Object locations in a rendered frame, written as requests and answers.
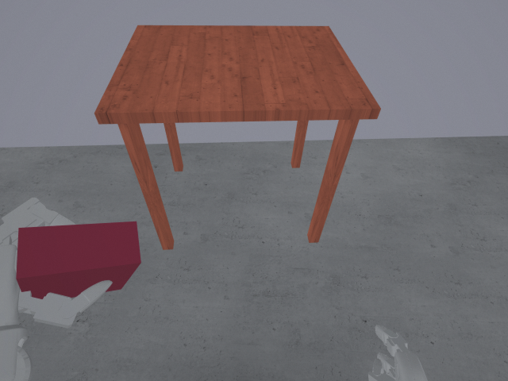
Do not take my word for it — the right robot hand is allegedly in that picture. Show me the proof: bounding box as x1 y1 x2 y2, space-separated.
368 325 428 381

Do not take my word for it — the left robot forearm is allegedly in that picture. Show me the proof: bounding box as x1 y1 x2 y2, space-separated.
0 325 33 381

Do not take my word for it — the left robot hand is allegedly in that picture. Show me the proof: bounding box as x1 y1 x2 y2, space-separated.
0 198 113 328

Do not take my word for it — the sponge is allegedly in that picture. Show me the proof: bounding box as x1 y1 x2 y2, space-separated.
16 221 141 299

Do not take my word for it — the table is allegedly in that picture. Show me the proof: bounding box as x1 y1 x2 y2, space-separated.
94 25 381 250

